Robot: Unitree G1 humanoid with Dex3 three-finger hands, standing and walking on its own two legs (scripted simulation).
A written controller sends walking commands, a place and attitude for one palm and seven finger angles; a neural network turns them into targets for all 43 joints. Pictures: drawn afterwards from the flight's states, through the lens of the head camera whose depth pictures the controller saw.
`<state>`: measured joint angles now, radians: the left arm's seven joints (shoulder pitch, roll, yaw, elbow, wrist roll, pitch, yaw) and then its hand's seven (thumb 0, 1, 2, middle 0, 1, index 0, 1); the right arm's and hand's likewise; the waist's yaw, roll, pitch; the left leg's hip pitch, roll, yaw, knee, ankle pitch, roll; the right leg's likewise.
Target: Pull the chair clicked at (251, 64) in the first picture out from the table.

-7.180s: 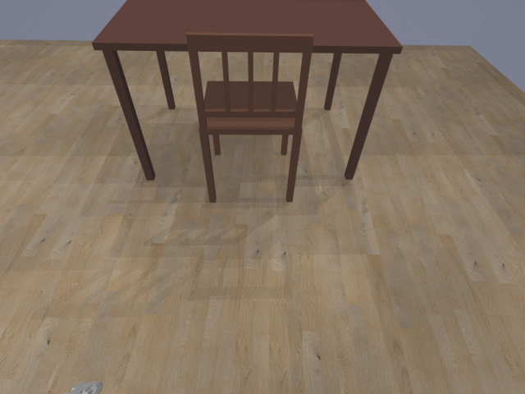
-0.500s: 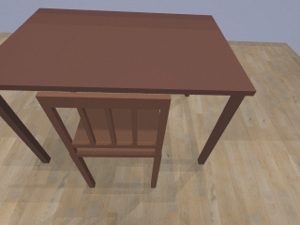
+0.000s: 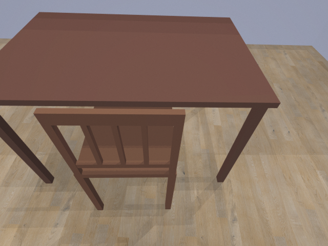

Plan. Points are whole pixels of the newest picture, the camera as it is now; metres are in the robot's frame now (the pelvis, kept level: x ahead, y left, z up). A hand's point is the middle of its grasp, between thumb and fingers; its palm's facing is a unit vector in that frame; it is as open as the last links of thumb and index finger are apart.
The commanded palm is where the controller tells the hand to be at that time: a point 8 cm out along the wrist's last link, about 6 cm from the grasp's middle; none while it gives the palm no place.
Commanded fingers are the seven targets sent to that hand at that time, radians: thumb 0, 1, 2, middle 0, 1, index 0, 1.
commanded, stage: look again from close up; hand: left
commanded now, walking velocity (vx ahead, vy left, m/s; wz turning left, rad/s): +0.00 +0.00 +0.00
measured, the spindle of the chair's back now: (119, 145) +0.45 +0.18 -0.11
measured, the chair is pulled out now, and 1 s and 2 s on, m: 0.00 0.00 0.00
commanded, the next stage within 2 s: raise the hand toward the chair's back in 0.06 s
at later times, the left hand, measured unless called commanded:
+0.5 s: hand (99, 231) +0.16 +0.16 -0.04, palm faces +0.04 -1.00 -0.03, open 8.6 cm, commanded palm +0.11 +0.23 -0.06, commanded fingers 0.00 0.48 0.72 -0.16 -0.23 -0.16 -0.23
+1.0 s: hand (94, 228) +0.17 +0.18 -0.05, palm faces +0.08 -1.00 -0.05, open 12.9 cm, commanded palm +0.14 +0.23 -0.05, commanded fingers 0.00 -0.10 0.47 -0.10 -0.14 -0.10 -0.14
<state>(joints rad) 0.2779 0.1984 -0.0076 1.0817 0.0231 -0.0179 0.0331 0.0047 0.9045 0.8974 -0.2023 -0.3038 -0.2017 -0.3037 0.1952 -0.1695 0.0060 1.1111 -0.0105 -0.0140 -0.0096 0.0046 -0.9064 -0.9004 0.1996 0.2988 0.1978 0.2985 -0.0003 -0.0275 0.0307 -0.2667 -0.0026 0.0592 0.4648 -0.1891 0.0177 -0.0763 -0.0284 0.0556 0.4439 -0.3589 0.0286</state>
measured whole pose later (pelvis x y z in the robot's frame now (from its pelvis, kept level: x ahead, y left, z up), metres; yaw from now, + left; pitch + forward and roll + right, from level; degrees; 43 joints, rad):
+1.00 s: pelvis -0.06 -0.03 -0.10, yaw +0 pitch +15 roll -2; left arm 0.36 0.23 0.23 0.08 -0.29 -0.38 -0.25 0.01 0.12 0.56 -0.13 -0.18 -0.13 -0.18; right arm 0.27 -0.19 -0.02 0.64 0.01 -0.20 -0.07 0.02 -0.90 -0.90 0.20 0.30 0.20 0.30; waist -0.02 0.05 -0.16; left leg -1.03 0.07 -0.04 1.15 -0.38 -0.03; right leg -0.82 0.03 -0.07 1.18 -0.61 -0.03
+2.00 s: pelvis -0.06 +0.00 -0.08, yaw +1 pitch +13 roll -4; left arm 0.31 0.27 0.20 0.05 -0.26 -0.37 -0.19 -0.01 -0.50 0.30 -0.06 -0.08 -0.06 -0.08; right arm 0.25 -0.24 0.02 0.56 0.02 -0.18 -0.05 0.01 -0.90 -0.90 0.20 0.30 0.20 0.30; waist -0.04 0.04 -0.14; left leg -0.98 0.05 -0.03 1.11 -0.36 0.02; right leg -0.75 0.01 -0.07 1.09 -0.57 0.01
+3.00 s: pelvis -0.05 -0.01 -0.10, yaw +0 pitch +17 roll -3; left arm 0.11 0.22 0.16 0.23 -0.22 -0.43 -0.15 -0.01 -0.50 0.30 -0.06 -0.08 -0.06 -0.08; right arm 0.22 -0.24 0.01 0.59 0.00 -0.13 -0.04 0.01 -0.90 -0.90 0.20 0.30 0.20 0.30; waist -0.04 0.04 -0.16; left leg -1.07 0.06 -0.02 1.17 -0.41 0.00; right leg -0.85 0.02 -0.06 1.18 -0.63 -0.01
